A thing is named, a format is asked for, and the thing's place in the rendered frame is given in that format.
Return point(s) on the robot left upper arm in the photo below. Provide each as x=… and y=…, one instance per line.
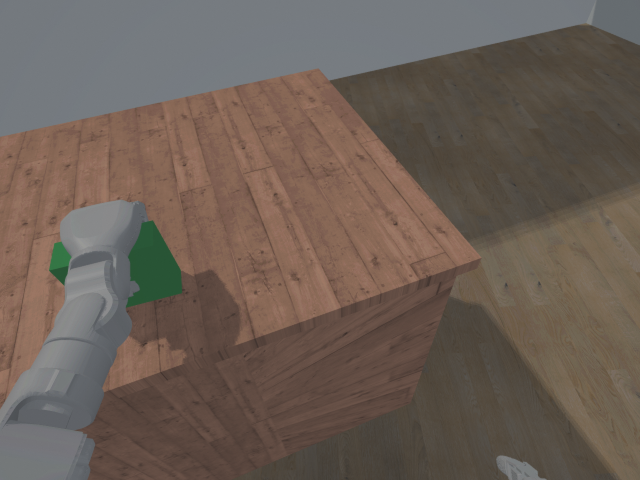
x=37, y=452

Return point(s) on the left robot forearm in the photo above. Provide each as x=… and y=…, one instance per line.
x=63, y=387

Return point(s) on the right robot hand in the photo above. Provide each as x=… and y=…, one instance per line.
x=516, y=470

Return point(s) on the left robot hand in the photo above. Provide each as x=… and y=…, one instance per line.
x=115, y=224

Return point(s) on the table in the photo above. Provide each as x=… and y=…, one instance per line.
x=315, y=271

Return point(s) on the sponge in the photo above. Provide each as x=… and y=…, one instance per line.
x=152, y=266

